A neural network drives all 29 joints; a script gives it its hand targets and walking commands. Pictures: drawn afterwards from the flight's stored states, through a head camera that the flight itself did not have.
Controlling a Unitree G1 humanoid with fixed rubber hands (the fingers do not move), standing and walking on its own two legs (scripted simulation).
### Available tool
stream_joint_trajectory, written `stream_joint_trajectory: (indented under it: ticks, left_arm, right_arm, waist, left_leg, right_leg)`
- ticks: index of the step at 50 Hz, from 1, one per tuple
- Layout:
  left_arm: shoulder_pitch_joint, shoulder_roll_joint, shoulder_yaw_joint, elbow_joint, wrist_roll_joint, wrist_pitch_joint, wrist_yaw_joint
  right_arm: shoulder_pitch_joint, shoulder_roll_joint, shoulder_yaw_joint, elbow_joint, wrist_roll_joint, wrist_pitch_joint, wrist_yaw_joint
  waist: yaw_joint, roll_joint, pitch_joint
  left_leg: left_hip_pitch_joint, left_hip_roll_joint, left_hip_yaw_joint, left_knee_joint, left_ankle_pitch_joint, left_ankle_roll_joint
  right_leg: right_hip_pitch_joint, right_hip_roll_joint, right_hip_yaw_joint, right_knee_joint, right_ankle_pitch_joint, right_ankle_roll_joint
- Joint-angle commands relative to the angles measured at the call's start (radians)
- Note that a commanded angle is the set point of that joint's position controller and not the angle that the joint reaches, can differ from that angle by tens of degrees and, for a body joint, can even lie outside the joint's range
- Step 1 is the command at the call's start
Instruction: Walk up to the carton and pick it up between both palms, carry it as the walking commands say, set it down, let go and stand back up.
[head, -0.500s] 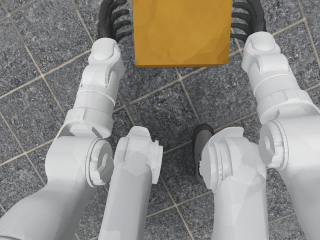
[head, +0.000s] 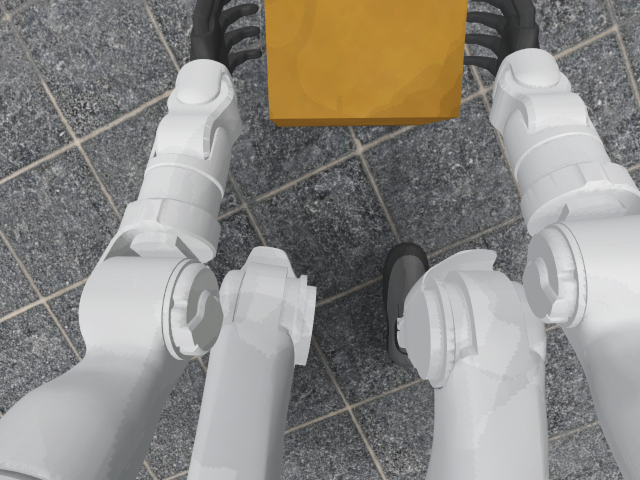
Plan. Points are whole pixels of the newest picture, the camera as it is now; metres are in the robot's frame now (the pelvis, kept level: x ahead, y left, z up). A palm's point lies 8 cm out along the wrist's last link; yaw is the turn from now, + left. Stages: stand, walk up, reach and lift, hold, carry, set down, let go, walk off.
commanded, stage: set down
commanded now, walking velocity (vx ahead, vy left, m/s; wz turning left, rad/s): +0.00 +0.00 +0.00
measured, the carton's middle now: (357, 52) +0.55 -0.04 -0.28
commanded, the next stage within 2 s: none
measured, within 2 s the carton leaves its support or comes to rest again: rests again in 0.16 s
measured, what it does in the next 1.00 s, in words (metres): stands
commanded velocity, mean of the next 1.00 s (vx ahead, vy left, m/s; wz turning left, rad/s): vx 0.00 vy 0.00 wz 0.00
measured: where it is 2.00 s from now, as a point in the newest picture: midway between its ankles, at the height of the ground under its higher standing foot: (338, 338)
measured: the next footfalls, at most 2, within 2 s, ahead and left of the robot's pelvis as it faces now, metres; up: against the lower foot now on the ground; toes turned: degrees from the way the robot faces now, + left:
none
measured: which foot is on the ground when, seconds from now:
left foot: down 0.00-1.00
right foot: down 0.00-1.00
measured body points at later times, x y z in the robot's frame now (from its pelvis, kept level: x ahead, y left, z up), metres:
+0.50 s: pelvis +0.00 +0.00 +0.00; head +0.36 -0.02 +0.26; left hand +0.53 +0.12 -0.19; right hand +0.53 -0.19 -0.20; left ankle +0.10 +0.11 -0.33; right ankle +0.14 -0.12 -0.33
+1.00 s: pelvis +0.00 +0.00 -0.01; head +0.36 -0.03 +0.25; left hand +0.53 +0.12 -0.20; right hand +0.53 -0.19 -0.20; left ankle +0.10 +0.11 -0.33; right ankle +0.14 -0.12 -0.33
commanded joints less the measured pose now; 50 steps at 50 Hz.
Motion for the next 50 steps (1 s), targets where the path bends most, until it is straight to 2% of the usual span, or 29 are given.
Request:
stream_joint_trajectory:
  ticks: [1, 2, 3, 5, 7, 9, 12, 15, 16, 18, 19, 21, 22, 25, 27, 28, 29, 33, 36, 37, 39, 40, 41, 42, 43, 46, 47, 48, 50]
  left_arm:
    - [-0.593, -0.742, -0.288, -0.091, -0.033, -0.019, -0.256]
    - [-0.597, -0.698, -0.278, -0.091, -0.026, -0.022, -0.25]
    - [-0.576, -0.689, -0.266, -0.077, -0.02, -0.025, -0.247]
    - [-0.5, -0.743, -0.239, -0.029, -0.002, -0.026, -0.256]
    - [-0.563, -0.724, -0.272, -0.093, -0.002, -0.033, -0.253]
    - [-0.556, -0.721, -0.256, -0.053, -0.02, -0.027, -0.256]
    - [-0.537, -0.709, -0.273, -0.053, -0.017, -0.035, -0.258]
    - [-0.583, -0.671, -0.288, -0.07, -0.024, -0.039, -0.257]
    - [-0.58, -0.657, -0.281, -0.09, -0.026, -0.047, -0.253]
    - [-0.553, -0.703, -0.289, -0.037, -0.042, -0.035, -0.259]
    - [-0.586, -0.687, -0.302, -0.062, -0.031, -0.035, -0.259]
    - [-0.564, -0.707, -0.295, -0.068, -0.051, -0.044, -0.262]
    - [-0.566, -0.696, -0.303, -0.077, -0.046, -0.041, -0.268]
    - [-0.556, -0.657, -0.279, -0.052, -0.029, -0.041, -0.265]
    - [-0.59, -0.663, -0.297, -0.065, -0.048, -0.042, -0.262]
    - [-0.554, -0.674, -0.281, -0.045, -0.04, -0.04, -0.265]
    - [-0.583, -0.661, -0.293, -0.064, -0.047, -0.049, -0.265]
    - [-0.517, -0.638, -0.27, 0.002, -0.02, -0.032, -0.261]
    - [-0.532, -0.616, -0.263, -0.022, -0.028, -0.041, -0.263]
    - [-0.516, -0.593, -0.248, -0.009, -0.002, -0.03, -0.263]
    - [-0.534, -0.63, -0.258, -0.022, -0.017, -0.041, -0.266]
    - [-0.498, -0.619, -0.241, -0.026, 0.001, -0.039, -0.271]
    - [-0.501, -0.594, -0.246, -0.005, -0.006, -0.046, -0.27]
    - [-0.545, -0.601, -0.257, -0.038, -0.037, -0.043, -0.268]
    - [-0.516, -0.561, -0.253, -0.013, -0.011, -0.04, -0.264]
    - [-0.547, -0.605, -0.256, -0.034, -0.038, -0.05, -0.261]
    - [-0.49, -0.548, -0.221, -0.001, -0.014, -0.05, -0.262]
    - [-0.498, -0.57, -0.238, 0.0, -0.027, -0.057, -0.257]
    - [-0.492, -0.503, -0.217, 0.012, -0.004, -0.054, -0.25]
  right_arm:
    - [-0.571, 0.736, 0.104, -0.239, 0.011, -0.07, 0.228]
    - [-0.618, 0.722, 0.089, -0.235, 0.034, -0.072, 0.228]
    - [-0.562, 0.721, 0.087, -0.236, 0.007, -0.07, 0.229]
    - [-0.551, 0.738, 0.097, -0.224, -0.001, -0.074, 0.234]
    - [-0.569, 0.754, 0.088, -0.251, 0.021, -0.076, 0.24]
    - [-0.614, 0.7, 0.108, -0.298, 0.018, -0.088, 0.234]
    - [-0.512, 0.703, 0.07, -0.21, -0.007, -0.077, 0.239]
    - [-0.519, 0.719, 0.078, -0.203, -0.012, -0.066, 0.246]
    - [-0.505, 0.709, 0.068, -0.185, -0.015, -0.063, 0.245]
    - [-0.543, 0.687, 0.085, -0.229, -0.019, -0.076, 0.241]
    - [-0.514, 0.72, 0.078, -0.206, -0.011, -0.069, 0.249]
    - [-0.477, 0.726, 0.092, -0.204, -0.021, -0.067, 0.246]
    - [-0.439, 0.718, 0.049, -0.181, -0.034, -0.066, 0.254]
    - [-0.451, 0.738, 0.054, -0.183, -0.038, -0.062, 0.263]
    - [-0.473, 0.673, 0.034, -0.188, -0.043, -0.071, 0.253]
    - [-0.445, 0.673, 0.036, -0.193, -0.057, -0.069, 0.244]
    - [-0.483, 0.675, 0.056, -0.204, -0.051, -0.072, 0.252]
    - [-0.445, 0.684, 0.038, -0.163, -0.034, -0.058, 0.261]
    - [-0.437, 0.643, -0.004, -0.129, -0.065, -0.059, 0.265]
    - [-0.4, 0.669, -0.015, -0.147, -0.077, -0.05, 0.275]
    - [-0.412, 0.666, 0.022, -0.154, -0.06, -0.055, 0.263]
    - [-0.423, 0.686, 0.01, -0.185, -0.065, -0.055, 0.273]
    - [-0.399, 0.692, -0.011, -0.173, -0.081, -0.055, 0.273]
    - [-0.419, 0.621, -0.031, -0.15, -0.082, -0.057, 0.264]
    - [-0.42, 0.619, -0.031, -0.135, -0.077, -0.05, 0.267]
    - [-0.428, 0.597, -0.027, -0.177, -0.091, -0.071, 0.259]
    - [-0.42, 0.611, -0.006, -0.16, -0.073, -0.065, 0.255]
    - [-0.426, 0.613, -0.005, -0.182, -0.077, -0.072, 0.256]
    - [-0.368, 0.59, -0.038, -0.121, -0.081, -0.066, 0.245]
  waist:
    - [-0.056, 0.018, -0.934]
    - [-0.019, 0.019, -0.948]
    - [-0.054, 0.01, -0.935]
    - [-0.033, -0.007, -0.924]
    - [-0.009, 0.049, -0.952]
    - [-0.04, -0.005, -0.952]
    - [-0.05, 0.056, -0.864]
    - [-0.076, 0.007, -0.819]
    - [-0.054, 0.002, -0.862]
    - [-0.077, -0.005, -0.879]
    - [-0.031, 0.074, -0.827]
    - [-0.089, -0.017, -0.885]
    - [-0.08, 0.069, -0.838]
    - [-0.061, -0.007, -0.805]
    - [-0.08, 0.059, -0.81]
    - [-0.107, 0.035, -0.807]
    - [-0.067, 0.038, -0.829]
    - [-0.061, 0.035, -0.801]
    - [-0.117, 0.003, -0.733]
    - [-0.082, 0.063, -0.725]
    - [-0.083, 0.012, -0.773]
    - [-0.039, 0.05, -0.729]
    - [-0.085, 0.009, -0.764]
    - [-0.116, 0.04, -0.744]
    - [-0.081, 0.065, -0.713]
    - [-0.124, 0.061, -0.743]
    - [-0.066, 0.029, -0.75]
    - [-0.091, 0.012, -0.788]
    - [-0.077, 0.035, -0.743]
  left_leg:
    - [0.09, 0.023, 0.022, -0.213, 0.28, 0.046]
    - [0.091, 0.018, 0.031, -0.225, 0.242, 0.051]
    - [0.133, 0.027, 0.022, -0.221, 0.236, 0.057]
    - [0.099, 0.014, 0.022, -0.217, 0.293, 0.053]
    - [0.08, 0.017, 0.045, -0.209, 0.28, 0.047]
    - [0.088, 0.017, 0.027, -0.203, 0.29, 0.055]
    - [0.033, 0.017, 0.027, -0.197, 0.295, 0.043]
    - [0.081, 0.036, 0.0, -0.223, 0.268, 0.061]
    - [0.071, 0.02, 0.02, -0.223, 0.24, 0.054]
    - [0.081, 0.018, -0.002, -0.199, 0.293, 0.049]
    - [0.076, 0.023, 0.012, -0.211, 0.299, 0.044]
    - [0.047, 0.019, 0.007, -0.221, 0.274, 0.054]
    - [0.08, 0.022, 0.013, -0.213, 0.308, 0.048]
    - [0.036, 0.028, -0.013, -0.23, 0.304, 0.054]
    - [0.074, 0.025, 0.004, -0.205, 0.314, 0.04]
    - [0.055, 0.032, -0.008, -0.202, 0.319, 0.046]
    - [0.054, 0.019, 0.003, -0.185, 0.34, 0.042]
    - [0.075, 0.034, 0.004, -0.213, 0.273, 0.05]
    - [0.038, 0.031, -0.005, -0.213, 0.265, 0.054]
    - [0.066, 0.036, 0.008, -0.207, 0.246, 0.054]
    - [0.032, 0.038, 0.007, -0.209, 0.279, 0.051]
    - [0.039, 0.039, 0.008, -0.208, 0.286, 0.058]
    - [0.076, 0.036, -0.002, -0.21, 0.29, 0.06]
    - [0.051, 0.031, -0.001, -0.2, 0.258, 0.047]
    - [0.035, 0.042, 0.0, -0.2, 0.257, 0.051]
    - [0.073, 0.033, -0.001, -0.192, 0.302, 0.039]
    - [0.048, 0.035, 0.007, -0.184, 0.259, 0.052]
    - [0.078, 0.038, 0.001, -0.198, 0.277, 0.051]
    - [0.046, 0.038, 0.022, -0.201, 0.241, 0.05]
  right_leg:
    - [0.598, 0.075, -0.007, -0.062, 0.282, -0.029]
    - [0.62, 0.066, -0.01, -0.053, 0.258, -0.018]
    - [0.576, 0.063, -0.018, -0.061, 0.225, -0.021]
    - [0.591, 0.075, -0.021, -0.044, 0.275, -0.013]
    - [0.613, 0.073, 0.009, -0.054, 0.281, -0.027]
    - [0.644, 0.073, -0.006, -0.051, 0.309, -0.014]
    - [0.581, 0.077, 0.024, -0.062, 0.307, -0.031]
    - [0.518, 0.067, -0.005, -0.057, 0.244, -0.024]
    - [0.559, 0.066, -0.007, -0.056, 0.228, -0.021]
    - [0.571, 0.061, -0.019, -0.032, 0.278, -0.026]
    - [0.562, 0.063, 0.013, -0.044, 0.286, -0.038]
    - [0.606, 0.057, -0.019, -0.045, 0.297, -0.024]
    - [0.511, 0.066, -0.006, -0.037, 0.296, -0.031]
    - [0.51, 0.062, -0.01, -0.038, 0.292, -0.02]
    - [0.504, 0.061, -0.001, -0.035, 0.292, -0.036]
    - [0.501, 0.062, -0.014, -0.028, 0.298, -0.031]
    - [0.543, 0.072, 0.005, -0.03, 0.319, -0.03]
    - [0.542, 0.047, -0.012, -0.045, 0.26, -0.027]
    - [0.473, 0.053, -0.025, -0.026, 0.246, -0.022]
    - [0.458, 0.056, -0.006, -0.037, 0.216, -0.028]
    - [0.528, 0.057, -0.016, -0.032, 0.276, -0.023]
    - [0.495, 0.058, 0.006, -0.032, 0.264, -0.032]
    - [0.498, 0.061, -0.025, -0.032, 0.26, -0.016]
    - [0.481, 0.05, -0.011, -0.027, 0.226, -0.032]
    - [0.486, 0.054, 0.006, -0.027, 0.234, -0.036]
    - [0.483, 0.055, -0.006, -0.031, 0.254, -0.034]
    - [0.54, 0.048, 0.009, -0.034, 0.236, -0.028]
    - [0.522, 0.054, -0.025, -0.021, 0.234, -0.02]
    - [0.54, 0.049, -0.002, -0.047, 0.232, -0.023]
